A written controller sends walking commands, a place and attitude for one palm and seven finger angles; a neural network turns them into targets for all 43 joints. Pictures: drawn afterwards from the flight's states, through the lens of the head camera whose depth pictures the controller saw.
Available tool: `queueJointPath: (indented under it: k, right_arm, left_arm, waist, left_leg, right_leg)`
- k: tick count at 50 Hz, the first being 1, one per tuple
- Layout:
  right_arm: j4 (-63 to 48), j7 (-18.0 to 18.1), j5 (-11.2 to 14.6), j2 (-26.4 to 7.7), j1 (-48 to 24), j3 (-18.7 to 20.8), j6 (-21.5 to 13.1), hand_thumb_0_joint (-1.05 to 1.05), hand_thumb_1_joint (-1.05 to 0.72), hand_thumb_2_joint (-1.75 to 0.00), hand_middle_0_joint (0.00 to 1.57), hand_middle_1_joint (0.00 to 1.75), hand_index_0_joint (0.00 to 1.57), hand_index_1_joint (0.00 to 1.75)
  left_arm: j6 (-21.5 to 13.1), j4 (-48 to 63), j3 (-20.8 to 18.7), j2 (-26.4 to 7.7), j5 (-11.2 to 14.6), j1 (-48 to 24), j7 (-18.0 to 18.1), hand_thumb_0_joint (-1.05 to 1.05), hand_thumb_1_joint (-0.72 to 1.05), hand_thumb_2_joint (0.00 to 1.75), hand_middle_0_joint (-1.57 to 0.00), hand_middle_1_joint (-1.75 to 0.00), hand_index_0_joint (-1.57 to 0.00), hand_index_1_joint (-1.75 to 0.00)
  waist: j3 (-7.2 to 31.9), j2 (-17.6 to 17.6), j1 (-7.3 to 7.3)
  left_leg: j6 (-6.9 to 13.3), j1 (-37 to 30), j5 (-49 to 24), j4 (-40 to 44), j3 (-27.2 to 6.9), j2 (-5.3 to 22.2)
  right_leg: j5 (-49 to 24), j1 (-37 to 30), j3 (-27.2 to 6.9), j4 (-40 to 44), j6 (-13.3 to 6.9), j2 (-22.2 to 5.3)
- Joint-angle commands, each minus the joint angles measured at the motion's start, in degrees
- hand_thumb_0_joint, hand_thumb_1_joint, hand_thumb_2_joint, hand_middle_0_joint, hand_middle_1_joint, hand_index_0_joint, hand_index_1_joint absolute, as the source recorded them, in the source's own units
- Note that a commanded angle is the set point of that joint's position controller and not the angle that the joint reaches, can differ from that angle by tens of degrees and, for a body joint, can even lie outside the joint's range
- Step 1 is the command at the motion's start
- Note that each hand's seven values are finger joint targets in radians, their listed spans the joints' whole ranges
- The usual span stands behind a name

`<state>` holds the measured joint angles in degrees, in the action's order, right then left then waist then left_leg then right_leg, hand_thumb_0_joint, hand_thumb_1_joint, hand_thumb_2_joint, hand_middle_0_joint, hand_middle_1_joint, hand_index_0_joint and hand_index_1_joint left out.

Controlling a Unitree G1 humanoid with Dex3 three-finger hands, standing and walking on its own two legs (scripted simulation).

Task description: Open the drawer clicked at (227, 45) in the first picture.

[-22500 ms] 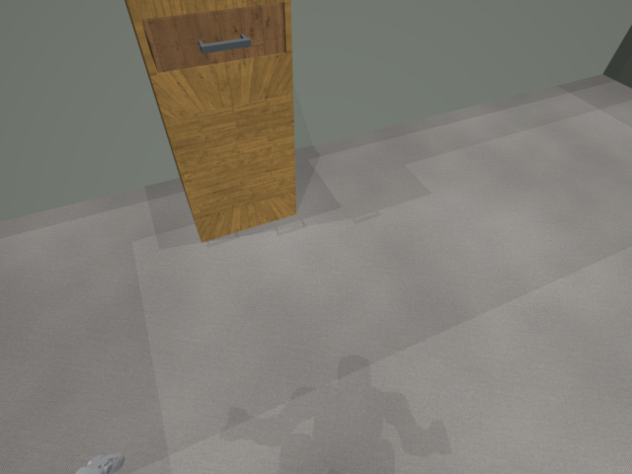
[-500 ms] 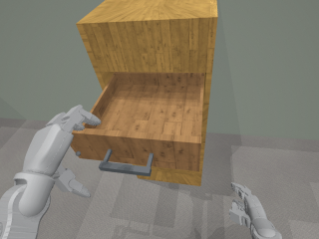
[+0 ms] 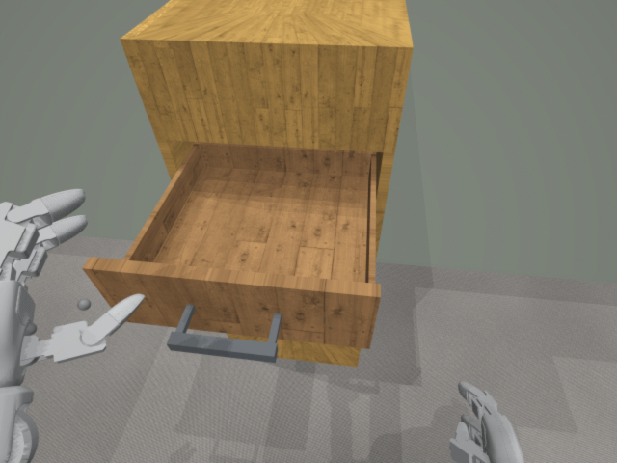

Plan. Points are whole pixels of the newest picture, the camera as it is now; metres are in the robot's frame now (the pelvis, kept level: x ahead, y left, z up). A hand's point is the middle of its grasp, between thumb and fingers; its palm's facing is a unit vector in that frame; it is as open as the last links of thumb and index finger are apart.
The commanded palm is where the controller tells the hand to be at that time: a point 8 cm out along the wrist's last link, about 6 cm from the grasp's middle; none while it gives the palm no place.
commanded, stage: draw the hand back to the body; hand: left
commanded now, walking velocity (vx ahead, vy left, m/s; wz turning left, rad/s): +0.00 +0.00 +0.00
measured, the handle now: (227, 332) +0.27 +0.15 +0.03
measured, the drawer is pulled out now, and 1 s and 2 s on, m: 0.30 0.30 0.30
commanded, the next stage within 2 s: step back with the hand held close in 0.44 s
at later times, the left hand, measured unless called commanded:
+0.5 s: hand (51, 323) +0.17 +0.24 +0.21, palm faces +0.48 -0.80 -0.37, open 7.5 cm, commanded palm +0.12 +0.28 +0.22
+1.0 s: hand (31, 356) +0.15 +0.24 +0.20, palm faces +0.36 -0.76 -0.55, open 7.4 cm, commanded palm +0.07 +0.29 +0.22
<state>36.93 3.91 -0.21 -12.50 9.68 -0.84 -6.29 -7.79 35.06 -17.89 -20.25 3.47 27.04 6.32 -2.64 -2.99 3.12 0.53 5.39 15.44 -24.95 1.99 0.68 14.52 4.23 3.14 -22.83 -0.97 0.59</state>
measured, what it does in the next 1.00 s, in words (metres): stands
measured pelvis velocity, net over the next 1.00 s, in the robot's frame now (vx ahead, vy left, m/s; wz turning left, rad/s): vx -0.05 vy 0.01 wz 0.03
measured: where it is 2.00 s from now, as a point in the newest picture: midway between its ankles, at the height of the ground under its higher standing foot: outside the picture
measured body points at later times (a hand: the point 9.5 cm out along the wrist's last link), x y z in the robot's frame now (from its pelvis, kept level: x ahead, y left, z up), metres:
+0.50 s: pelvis -0.01 +0.00 +0.00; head -0.03 -0.02 +0.45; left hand +0.14 +0.28 +0.23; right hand +0.20 -0.21 -0.08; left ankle -0.02 +0.11 -0.74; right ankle -0.02 -0.11 -0.74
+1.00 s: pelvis -0.05 +0.01 -0.01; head -0.01 +0.01 +0.44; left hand +0.12 +0.28 +0.22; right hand +0.14 -0.23 -0.09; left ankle -0.02 +0.11 -0.74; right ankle -0.02 -0.11 -0.74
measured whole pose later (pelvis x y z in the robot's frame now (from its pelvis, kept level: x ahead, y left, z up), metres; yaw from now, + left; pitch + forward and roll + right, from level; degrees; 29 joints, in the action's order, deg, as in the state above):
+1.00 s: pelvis -0.05 +0.01 -0.01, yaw +2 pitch +2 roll -1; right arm 32.6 4.9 1.4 -12.7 9.7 1.4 -2.8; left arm -11.5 40.8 -26.8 -26.9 4.1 36.1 7.8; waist -2.5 -0.8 -0.5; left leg 1.7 19.9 13.2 -31.2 1.0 -0.8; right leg 13.3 18.5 4.4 -30.1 -0.2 -1.2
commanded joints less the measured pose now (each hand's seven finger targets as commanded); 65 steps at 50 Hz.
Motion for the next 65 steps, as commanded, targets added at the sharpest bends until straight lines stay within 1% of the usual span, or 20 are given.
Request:
queueJointPath:
  k: [1, 7, 12, 15, 19, 21, 27, 28, 29, 33, 35, 39, 41, 51, 55, 57, 60, 62, 64, 65]
  right_arm:
    - [-9.8, 0.3, 0.6, -5.2, -8.4, 1.8, -3.1, 0.00, -0.90, -0.90, 0.20, 0.30, 0.20, 0.30]
    - [-9.9, 0.5, 0.8, -5.2, -8.3, 1.9, -2.8, 0.00, -0.90, -0.90, 0.20, 0.30, 0.20, 0.30]
    - [-9.7, 0.4, 0.8, -5.3, -8.7, 1.8, -2.9, 0.00, -0.90, -0.90, 0.20, 0.30, 0.20, 0.30]
    - [-9.7, 0.5, 0.8, -5.5, -9.0, 1.7, -3.0, 0.00, -0.90, -0.90, 0.20, 0.30, 0.20, 0.30]
    - [-9.9, 0.6, 0.7, -4.9, -9.0, 1.6, -3.0, 0.00, -0.90, -0.90, 0.20, 0.30, 0.20, 0.30]
    - [-9.8, 0.5, 0.7, -5.1, -9.3, 1.5, -3.3, 0.00, -0.90, -0.90, 0.20, 0.30, 0.20, 0.30]
    - [-9.8, 0.5, 1.0, -4.9, -9.2, 1.7, -3.8, 0.00, -0.90, -0.90, 0.20, 0.30, 0.20, 0.30]
    - [-12.0, 0.3, 1.4, -6.4, -6.7, 1.7, -2.4, 0.00, -0.90, -0.90, 0.20, 0.30, 0.20, 0.30]
    - [-10.8, 0.3, 1.5, -5.2, -6.9, 1.7, -1.5, 0.00, -0.90, -0.90, 0.20, 0.30, 0.20, 0.30]
    - [-11.7, 0.5, 1.4, -6.3, -6.4, 2.4, -0.6, 0.00, -0.90, -0.90, 0.20, 0.30, 0.20, 0.30]
    - [-12.2, 0.7, 1.5, -6.6, -6.4, 2.9, -0.3, 0.00, -0.90, -0.90, 0.20, 0.30, 0.20, 0.30]
    - [-13.6, 1.0, 1.8, -6.7, -6.2, 3.9, 0.6, 0.00, -0.90, -0.90, 0.20, 0.30, 0.20, 0.30]
    - [-13.7, 1.1, 1.9, -6.7, -5.9, 4.1, 0.7, 0.00, -0.90, -0.90, 0.20, 0.30, 0.20, 0.30]
    - [-13.8, 1.3, 1.5, -7.0, -5.0, 4.3, -0.7, 0.00, -0.90, -0.90, 0.20, 0.30, 0.20, 0.30]
    - [-13.6, 1.1, 1.3, -7.2, -4.8, 4.1, -1.5, 0.00, -0.90, -0.90, 0.20, 0.30, 0.20, 0.30]
    - [-13.7, 1.0, 1.4, -6.9, -4.4, 3.7, -1.8, 0.00, -0.90, -0.90, 0.20, 0.30, 0.20, 0.30]
    - [-12.5, 1.0, 1.3, -7.3, -3.2, 4.1, -1.7, 0.00, -0.90, -0.90, 0.20, 0.30, 0.20, 0.30]
    - [-11.4, 1.0, 1.1, -6.4, -2.9, 3.7, -1.7, 0.00, -0.90, -0.90, 0.20, 0.30, 0.20, 0.30]
    - [-11.1, 1.0, 0.8, -6.0, -3.5, 3.4, -1.4, 0.00, -0.90, -0.90, 0.20, 0.30, 0.20, 0.30]
    - [-11.2, 1.2, 0.9, -6.6, -4.0, 3.7, -1.4, 0.00, -0.90, -0.90, 0.20, 0.30, 0.20, 0.30]
  left_arm:
    - [-3.1, 10.5, -7.7, -8.7, 0.5, -4.1, 1.2, 0.00, 0.51, 0.74, -0.23, -0.55, -0.23, -0.55]
    - [-2.6, 9.7, -9.4, -9.8, 0.7, -3.8, 1.5, 0.00, 0.73, 0.82, -0.21, -0.41, -0.21, -0.41]
    - [-2.0, 9.0, -7.9, -8.7, 0.7, -5.0, 1.4, 0.00, 0.90, 0.90, -0.20, -0.30, -0.20, -0.30]
    - [-2.0, 10.1, -8.3, -9.6, 0.5, -6.3, 1.6, 0.00, 0.90, 0.90, -0.20, -0.30, -0.20, -0.30]
    - [-2.1, 9.0, -8.7, -9.5, 0.7, -5.5, 1.7, 0.00, 0.90, 0.90, -0.20, -0.30, -0.20, -0.30]
    - [-2.3, 10.2, -8.3, -9.4, 0.6, -6.3, 1.8, 0.00, 0.90, 0.90, -0.20, -0.30, -0.20, -0.30]
    - [-2.7, 8.8, -8.5, -9.3, 0.8, -5.0, 1.9, 0.00, 0.90, 0.90, -0.20, -0.30, -0.20, -0.30]
    - [-4.5, 11.9, -15.5, -15.9, 1.0, -8.1, 1.7, 0.00, 0.90, 0.90, -0.20, -0.30, -0.20, -0.30]
    - [-4.5, 7.5, -12.3, -12.0, 0.8, -3.9, 1.0, 0.00, 0.90, 0.90, -0.20, -0.30, -0.20, -0.30]
    - [-5.8, 10.4, -11.2, -11.1, 0.6, 1.8, 1.0, 0.00, 0.90, 0.90, -0.20, -0.30, -0.20, -0.30]
    - [-6.1, 11.9, -12.6, -12.2, 0.8, 4.2, 1.4, 0.00, 0.90, 0.90, -0.20, -0.30, -0.20, -0.30]
    - [-6.6, 14.8, -15.4, -14.0, 0.9, 7.8, 2.1, 0.00, 0.90, 0.90, -0.20, -0.30, -0.20, -0.30]
    - [-6.6, 15.2, -15.6, -13.9, 1.0, 9.4, 2.4, 0.00, 0.90, 0.90, -0.20, -0.30, -0.20, -0.30]
    - [-7.6, 16.5, -16.7, -14.4, 0.6, 8.5, 3.4, 0.00, 0.90, 0.90, -0.20, -0.30, -0.20, -0.30]
    - [-8.1, 16.4, -17.3, -15.0, 0.1, 6.3, 3.8, 0.00, 0.90, 0.90, -0.20, -0.30, -0.20, -0.30]
    - [-8.4, 16.1, -16.0, -13.8, -0.1, 4.6, 3.8, 0.00, 0.90, 0.90, -0.20, -0.30, -0.20, -0.30]
    - [-8.6, 16.4, -16.1, -15.2, -0.3, 2.5, 4.5, 0.00, 0.90, 0.90, -0.20, -0.30, -0.20, -0.30]
    - [-8.4, 17.1, -14.6, -14.1, -0.1, 1.9, 4.8, 0.00, 0.90, 0.90, -0.20, -0.30, -0.20, -0.30]
    - [-8.1, 16.5, -15.2, -14.1, -0.2, 2.7, 5.1, 0.00, 0.90, 0.90, -0.20, -0.30, -0.20, -0.30]
    - [-8.2, 17.0, -16.3, -15.3, -0.3, 2.9, 5.2, 0.00, 0.90, 0.90, -0.20, -0.30, -0.20, -0.30]
  waist:
    - [6.6, -1.1, 0.57]
    - [6.4, -0.7, 0.74]
    - [5.1, 1.1, 0.40]
    - [5.7, -2.5, 0.58]
    - [5.5, 0.5, 0.80]
    - [5.0, -2.3, 0.61]
    - [4.4, -0.2, 0.72]
    - [-0.4, 2.6, -2.25]
    - [0.2, 6.0, -2.48]
    - [7.0, 1.6, -2.92]
    - [9.6, 0.3, -2.94]
    - [13.1, 1.9, -2.91]
    - [13.7, 0.2, -2.99]
    - [11.1, -2.0, -2.91]
    - [9.3, -2.2, -2.96]
    - [7.4, 0.2, -3.47]
    - [6.1, 5.6, -4.20]
    - [7.9, 10.0, -4.32]
    - [8.4, 8.7, -4.34]
    - [7.9, 5.2, -4.24]
  left_leg:
    - [-0.2, -1.7, -18.6, 2.9, -1.8, 1.7]
    - [-0.3, -1.4, -17.2, 3.3, -2.2, 1.6]
    - [-0.1, -1.1, -15.4, 3.5, -2.4, 1.6]
    - [-0.2, -1.1, -14.2, 3.6, -2.5, 1.4]
    - [0.1, -0.9, -12.7, 3.7, -2.5, 1.4]
    - [-0.1, -0.6, -11.7, 3.7, -2.5, 1.3]
    - [0.1, -0.1, -9.5, 3.8, -2.6, 1.4]
    - [1.6, 4.5, -7.3, 1.7, -4.2, 2.2]
    - [1.6, 3.8, -7.1, -0.2, -4.5, 1.9]
    - [1.4, 4.0, -11.3, -2.4, -4.2, 2.3]
    - [1.3, 4.5, -15.7, -2.0, -4.9, 3.1]
    - [1.4, 7.3, -21.9, -2.1, -6.2, 4.8]
    - [1.2, 8.1, -23.2, -2.0, -6.9, 5.1]
    - [2.4, 18.0, -10.3, 2.0, -9.7, 7.7]
    - [3.0, 22.7, 0.9, 3.5, -9.7, 8.0]
    - [2.9, 24.5, 8.3, 2.3, -9.0, 7.0]
    - [1.0, 17.1, 11.1, -8.9, -5.4, 1.9]
    - [0.4, 10.3, 6.8, -16.6, -2.8, -0.3]
    - [0.6, 8.9, 4.1, -12.2, -3.3, 0.6]
    - [1.0, 9.2, 4.4, -7.8, -5.4, 2.5]
  right_leg:
    - [-16.0, 0.1, -0.6, 2.7, -0.3, -1.7]
    - [-14.4, 0.2, -0.6, 2.9, -0.4, -1.5]
    - [-13.0, 1.1, -0.6, 3.4, -0.3, -1.5]
    - [-11.6, 0.9, -0.8, 3.5, -0.5, -1.6]
    - [-10.4, 1.1, -1.0, 3.8, -0.3, -1.7]
    - [-9.5, 1.5, -1.2, 4.0, -0.5, -1.9]
    - [-6.8, 2.4, -1.3, 4.4, -0.4, -1.9]
    - [-7.1, 10.0, -6.4, 7.8, 0.0, -5.5]
    - [-6.7, 10.9, -5.7, 8.5, -0.2, -6.9]
    - [-10.4, 9.6, -5.2, 4.8, -1.0, -8.9]
    - [-13.5, 8.1, -4.0, 2.1, -0.8, -8.3]
    - [-18.4, 5.0, -3.1, -2.5, -0.1, -7.2]
    - [-19.5, 4.5, -2.7, -4.0, -0.4, -6.9]
    - [-7.6, 5.4, -3.3, -8.4, 0.1, -5.3]
    - [-2.1, 5.6, -4.7, -8.7, 0.1, -5.2]
    - [2.9, 8.0, -6.6, -6.1, -0.3, -6.6]
    - [13.7, 19.1, -13.2, 5.3, -3.1, -11.8]
    - [11.3, 23.4, -13.2, 7.6, -4.9, -16.2]
    - [5.6, 22.2, -9.4, 4.3, -4.1, -15.0]
    - [6.1, 22.3, -7.9, 2.0, -3.3, -12.9]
